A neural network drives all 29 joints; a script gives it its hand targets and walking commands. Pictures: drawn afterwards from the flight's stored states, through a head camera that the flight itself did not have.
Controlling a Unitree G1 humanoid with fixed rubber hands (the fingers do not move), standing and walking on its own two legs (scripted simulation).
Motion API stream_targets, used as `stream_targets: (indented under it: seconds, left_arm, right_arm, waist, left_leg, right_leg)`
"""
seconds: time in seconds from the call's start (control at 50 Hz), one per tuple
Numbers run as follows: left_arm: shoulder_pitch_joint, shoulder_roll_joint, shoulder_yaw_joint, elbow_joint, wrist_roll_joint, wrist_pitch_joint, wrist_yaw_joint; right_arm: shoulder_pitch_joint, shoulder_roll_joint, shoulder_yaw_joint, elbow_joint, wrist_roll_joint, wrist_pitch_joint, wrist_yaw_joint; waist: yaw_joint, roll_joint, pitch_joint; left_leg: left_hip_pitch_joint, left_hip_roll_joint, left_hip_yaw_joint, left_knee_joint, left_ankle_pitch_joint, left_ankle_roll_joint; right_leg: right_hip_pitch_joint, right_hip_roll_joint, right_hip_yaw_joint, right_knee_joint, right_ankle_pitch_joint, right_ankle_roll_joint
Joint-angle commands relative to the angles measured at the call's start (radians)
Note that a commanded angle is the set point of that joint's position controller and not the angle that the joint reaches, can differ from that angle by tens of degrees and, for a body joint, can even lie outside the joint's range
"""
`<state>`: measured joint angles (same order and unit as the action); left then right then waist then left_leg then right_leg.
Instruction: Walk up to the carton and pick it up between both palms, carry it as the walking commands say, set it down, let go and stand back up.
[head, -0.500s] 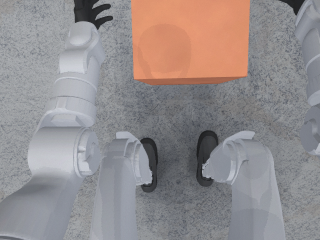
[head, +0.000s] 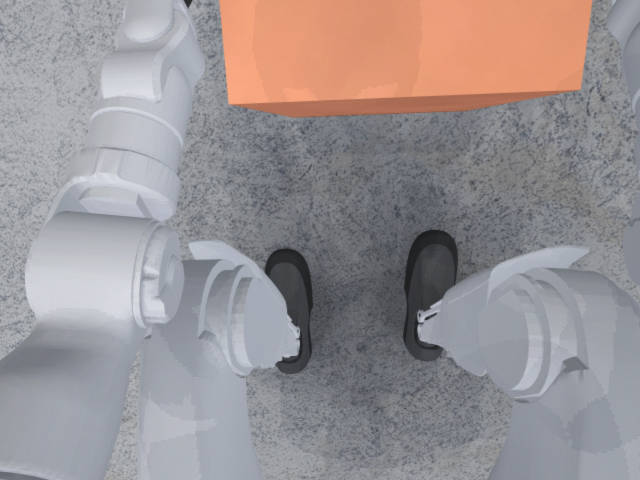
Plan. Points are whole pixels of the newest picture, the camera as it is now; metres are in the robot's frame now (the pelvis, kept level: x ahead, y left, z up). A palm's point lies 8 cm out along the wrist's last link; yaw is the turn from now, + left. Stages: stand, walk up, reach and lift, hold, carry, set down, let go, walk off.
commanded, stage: reach and lift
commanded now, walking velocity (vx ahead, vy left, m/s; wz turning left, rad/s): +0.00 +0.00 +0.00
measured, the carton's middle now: out of the picture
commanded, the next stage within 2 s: none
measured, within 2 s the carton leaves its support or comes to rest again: leaves its support in 1.50 s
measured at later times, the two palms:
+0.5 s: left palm out of the picture +0.55 +0.14 -0.15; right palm out of the picture +0.56 -0.22 -0.15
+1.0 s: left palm out of the picture +0.55 +0.13 -0.15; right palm out of the picture +0.56 -0.20 -0.15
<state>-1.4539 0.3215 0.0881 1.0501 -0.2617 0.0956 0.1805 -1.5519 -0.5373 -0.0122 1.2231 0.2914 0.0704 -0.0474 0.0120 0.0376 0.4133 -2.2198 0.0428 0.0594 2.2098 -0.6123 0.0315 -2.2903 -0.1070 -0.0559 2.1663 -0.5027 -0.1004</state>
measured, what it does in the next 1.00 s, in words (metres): stands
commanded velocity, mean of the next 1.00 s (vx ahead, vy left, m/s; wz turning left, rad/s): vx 0.00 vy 0.00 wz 0.00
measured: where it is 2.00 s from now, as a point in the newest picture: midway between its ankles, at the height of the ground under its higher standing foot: (354, 323)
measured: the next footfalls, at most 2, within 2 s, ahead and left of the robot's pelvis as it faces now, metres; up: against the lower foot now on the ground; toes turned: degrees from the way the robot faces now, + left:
none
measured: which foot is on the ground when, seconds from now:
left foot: down 0.00-1.00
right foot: down 0.00-1.00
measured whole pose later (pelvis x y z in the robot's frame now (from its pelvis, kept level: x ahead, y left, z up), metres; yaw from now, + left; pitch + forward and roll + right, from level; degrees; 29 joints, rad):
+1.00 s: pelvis -0.01 +0.00 +0.01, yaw +0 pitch +34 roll +3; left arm -1.50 0.25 0.13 1.09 -0.22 0.08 0.18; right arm -1.66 -0.45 0.04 1.32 0.25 0.06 -0.09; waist 0.00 0.04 0.44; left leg -2.16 0.00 0.05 2.17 -0.60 0.01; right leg -2.24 -0.08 -0.03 2.14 -0.49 -0.08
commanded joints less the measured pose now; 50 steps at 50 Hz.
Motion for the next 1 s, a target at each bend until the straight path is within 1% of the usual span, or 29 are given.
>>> stream_targets:
  seconds: [0.0, 0.06, 0.18, 0.3, 0.46, 0.62, 0.66, 0.78, 0.86, 0.92, 0.98]
  left_arm:
    - [-0.244, 0.125, 0.007, -0.103, -0.018, -0.021, 0.004]
    - [-0.233, 0.118, 0.011, -0.084, -0.021, -0.017, 0.0]
    - [-0.222, 0.101, 0.024, -0.06, -0.008, -0.018, -0.008]
    - [-0.246, 0.077, 0.025, -0.053, 0.004, -0.02, -0.013]
    - [-0.285, 0.048, 0.023, -0.043, 0.018, -0.027, -0.004]
    - [-0.304, 0.008, 0.024, -0.039, 0.034, -0.042, 0.008]
    - [-0.313, -0.026, 0.012, -0.05, 0.03, -0.046, 0.005]
    - [-0.345, -0.102, -0.014, -0.072, 0.02, -0.051, -0.014]
    - [-0.382, -0.18, -0.038, -0.092, 0.02, -0.053, -0.032]
    - [-0.441, -0.307, -0.062, -0.113, 0.027, -0.047, -0.062]
    - [-0.536, -0.534, -0.088, -0.145, 0.048, -0.026, -0.123]
  right_arm:
    - [-0.302, -0.156, -0.012, -0.103, 0.009, -0.023, -0.004]
    - [-0.287, -0.149, -0.018, -0.08, 0.002, -0.022, -0.001]
    - [-0.269, -0.125, -0.024, -0.036, -0.016, -0.02, 0.016]
    - [-0.293, -0.104, -0.021, -0.011, -0.027, -0.02, 0.022]
    - [-0.345, -0.064, -0.01, -0.004, -0.034, -0.021, 0.004]
    - [-0.371, -0.004, -0.004, -0.015, -0.048, -0.027, -0.02]
    - [-0.379, 0.038, 0.013, -0.022, -0.042, -0.029, -0.017]
    - [-0.403, 0.116, 0.045, -0.036, -0.033, -0.032, -0.004]
    - [-0.433, 0.197, 0.077, -0.049, -0.025, -0.035, 0.012]
    - [-0.477, 0.326, 0.104, -0.06, -0.025, -0.03, 0.039]
    - [-0.534, 0.556, 0.13, -0.071, -0.045, -0.012, 0.094]
  waist:
    - [-0.012, -0.102, -1.413]
    - [-0.016, -0.098, -1.35]
    - [-0.014, -0.083, -1.24]
    - [-0.014, -0.077, -1.198]
    - [-0.006, -0.089, -1.219]
    - [0.001, -0.096, -1.25]
    - [0.004, -0.094, -1.254]
    - [-0.006, -0.088, -1.241]
    - [-0.009, -0.082, -1.236]
    - [-0.014, -0.076, -1.227]
    - [-0.027, -0.073, -1.196]
  left_leg:
    - [0.474, -0.074, -0.029, -0.17, 0.331, -0.055]
    - [0.454, -0.076, -0.031, -0.173, 0.317, -0.056]
    - [0.429, -0.08, -0.035, -0.192, 0.301, -0.058]
    - [0.425, -0.082, -0.036, -0.208, 0.282, -0.059]
    - [0.427, -0.086, -0.03, -0.213, 0.264, -0.058]
    - [0.433, -0.097, -0.025, -0.207, 0.271, -0.059]
    - [0.436, -0.101, -0.024, -0.208, 0.279, -0.058]
    - [0.438, -0.112, -0.023, -0.213, 0.283, -0.061]
    - [0.442, -0.122, -0.022, -0.214, 0.286, -0.062]
    - [0.44, -0.133, -0.022, -0.211, 0.284, -0.065]
    - [0.423, -0.153, -0.021, -0.202, 0.268, -0.069]
  right_leg:
    - [0.902, 0.086, 0.117, -0.102, 0.393, 0.066]
    - [0.86, 0.085, 0.115, -0.105, 0.373, 0.064]
    - [0.79, 0.087, 0.113, -0.118, 0.342, 0.058]
    - [0.772, 0.091, 0.114, -0.132, 0.316, 0.053]
    - [0.813, 0.102, 0.118, -0.14, 0.304, 0.057]
    - [0.847, 0.117, 0.118, -0.139, 0.322, 0.063]
    - [0.847, 0.12, 0.116, -0.139, 0.331, 0.062]
    - [0.85, 0.125, 0.11, -0.141, 0.346, 0.06]
    - [0.854, 0.129, 0.106, -0.139, 0.356, 0.059]
    - [0.853, 0.134, 0.102, -0.135, 0.357, 0.058]
    - [0.848, 0.144, 0.099, -0.126, 0.343, 0.055]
